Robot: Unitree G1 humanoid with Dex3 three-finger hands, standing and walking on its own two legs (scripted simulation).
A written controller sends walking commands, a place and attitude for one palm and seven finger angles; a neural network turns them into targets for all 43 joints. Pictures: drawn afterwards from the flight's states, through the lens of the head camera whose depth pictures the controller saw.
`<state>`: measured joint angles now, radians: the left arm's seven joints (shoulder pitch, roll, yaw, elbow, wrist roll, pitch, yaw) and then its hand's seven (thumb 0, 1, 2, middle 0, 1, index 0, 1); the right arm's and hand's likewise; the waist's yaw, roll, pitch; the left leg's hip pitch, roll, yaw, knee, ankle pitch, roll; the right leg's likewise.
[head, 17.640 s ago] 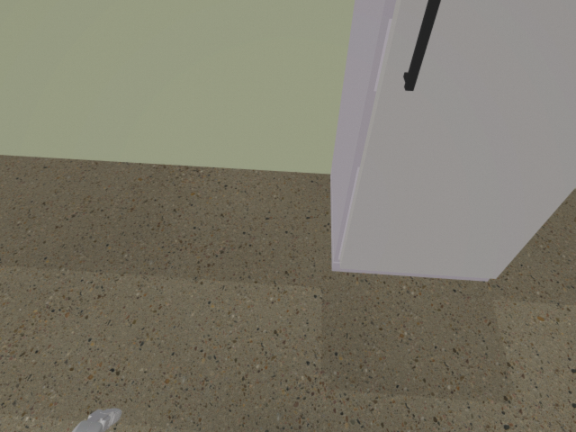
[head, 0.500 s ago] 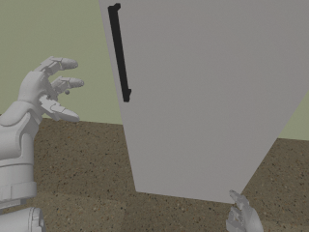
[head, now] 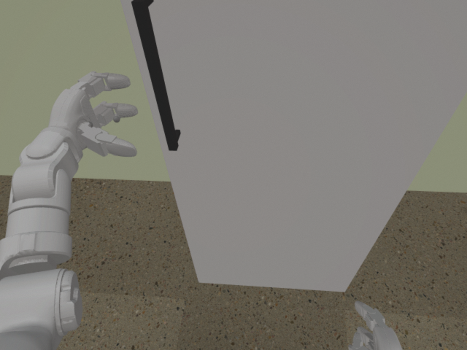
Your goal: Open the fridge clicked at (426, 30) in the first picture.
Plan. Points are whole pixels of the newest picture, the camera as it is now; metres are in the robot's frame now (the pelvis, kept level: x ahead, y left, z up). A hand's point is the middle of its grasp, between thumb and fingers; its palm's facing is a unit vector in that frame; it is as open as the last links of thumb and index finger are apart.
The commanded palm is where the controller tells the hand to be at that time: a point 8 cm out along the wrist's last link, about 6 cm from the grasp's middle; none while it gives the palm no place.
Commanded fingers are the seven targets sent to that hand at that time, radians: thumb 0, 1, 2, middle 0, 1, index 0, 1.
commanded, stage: move the hooked fingers beside the handle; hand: left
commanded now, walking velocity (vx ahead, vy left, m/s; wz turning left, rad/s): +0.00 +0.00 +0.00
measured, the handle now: (162, 83) +0.50 +0.17 +0.23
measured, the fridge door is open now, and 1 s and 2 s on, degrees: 0 0 0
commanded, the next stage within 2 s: none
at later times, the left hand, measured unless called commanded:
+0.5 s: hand (126, 105) +0.44 +0.22 +0.22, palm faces +0.02 -1.00 -0.02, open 14.0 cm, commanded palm +0.41 +0.27 +0.23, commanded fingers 0.00 -0.50 0.30 -0.30 -1.20 -0.30 -1.20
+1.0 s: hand (130, 101) +0.42 +0.20 +0.24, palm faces -0.01 -1.00 +0.00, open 14.0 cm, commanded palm +0.41 +0.25 +0.22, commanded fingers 0.00 -0.50 0.30 -0.30 -1.20 -0.30 -1.20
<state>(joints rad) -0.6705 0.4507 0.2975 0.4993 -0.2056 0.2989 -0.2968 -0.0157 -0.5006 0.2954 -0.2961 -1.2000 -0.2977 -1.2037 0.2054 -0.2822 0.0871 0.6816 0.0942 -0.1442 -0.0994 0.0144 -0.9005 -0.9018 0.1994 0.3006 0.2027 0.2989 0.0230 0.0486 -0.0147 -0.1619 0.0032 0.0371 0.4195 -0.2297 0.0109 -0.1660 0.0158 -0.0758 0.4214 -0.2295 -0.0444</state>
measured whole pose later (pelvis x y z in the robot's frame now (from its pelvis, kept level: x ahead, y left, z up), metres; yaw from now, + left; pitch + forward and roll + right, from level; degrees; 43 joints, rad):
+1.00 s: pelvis +0.00 +0.02 +0.00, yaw -1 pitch +0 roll +0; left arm -0.79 0.38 0.27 0.63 -0.19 0.20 -0.23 -0.02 -0.50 0.30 -0.30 -1.20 -0.30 -1.20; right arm 0.24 -0.26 0.08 0.70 0.08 -0.12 -0.08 0.01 -0.90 -0.90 0.20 0.30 0.20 0.30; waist 0.01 0.03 -0.04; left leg -0.17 -0.01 0.06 0.41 -0.23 0.03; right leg -0.18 0.01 -0.06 0.40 -0.22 -0.02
